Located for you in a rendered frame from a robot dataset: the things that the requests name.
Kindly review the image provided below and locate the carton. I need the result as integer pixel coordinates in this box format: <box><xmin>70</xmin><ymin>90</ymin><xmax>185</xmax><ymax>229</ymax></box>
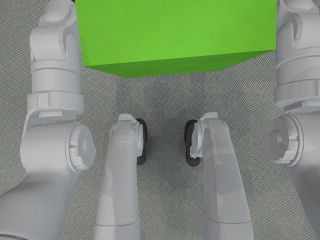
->
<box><xmin>74</xmin><ymin>0</ymin><xmax>277</xmax><ymax>78</ymax></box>

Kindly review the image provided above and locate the robot left thigh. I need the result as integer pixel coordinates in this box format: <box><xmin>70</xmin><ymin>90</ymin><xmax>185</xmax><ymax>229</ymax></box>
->
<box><xmin>93</xmin><ymin>120</ymin><xmax>144</xmax><ymax>240</ymax></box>

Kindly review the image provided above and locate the left robot forearm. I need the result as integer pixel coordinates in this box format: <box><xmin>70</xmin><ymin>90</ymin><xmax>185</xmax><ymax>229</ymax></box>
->
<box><xmin>20</xmin><ymin>0</ymin><xmax>85</xmax><ymax>166</ymax></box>

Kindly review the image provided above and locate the right robot forearm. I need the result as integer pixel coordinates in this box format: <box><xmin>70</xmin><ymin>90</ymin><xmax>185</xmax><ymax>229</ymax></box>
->
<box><xmin>274</xmin><ymin>0</ymin><xmax>320</xmax><ymax>114</ymax></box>

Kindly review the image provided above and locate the right robot upper arm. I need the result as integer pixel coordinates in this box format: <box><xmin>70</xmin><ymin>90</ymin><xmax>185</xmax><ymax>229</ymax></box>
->
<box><xmin>264</xmin><ymin>113</ymin><xmax>320</xmax><ymax>240</ymax></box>

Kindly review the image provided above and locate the left robot upper arm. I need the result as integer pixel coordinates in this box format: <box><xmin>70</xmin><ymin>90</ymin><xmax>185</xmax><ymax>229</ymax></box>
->
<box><xmin>0</xmin><ymin>122</ymin><xmax>96</xmax><ymax>240</ymax></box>

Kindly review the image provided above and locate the left robot shin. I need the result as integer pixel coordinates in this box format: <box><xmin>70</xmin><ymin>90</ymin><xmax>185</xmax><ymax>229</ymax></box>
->
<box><xmin>109</xmin><ymin>114</ymin><xmax>143</xmax><ymax>157</ymax></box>

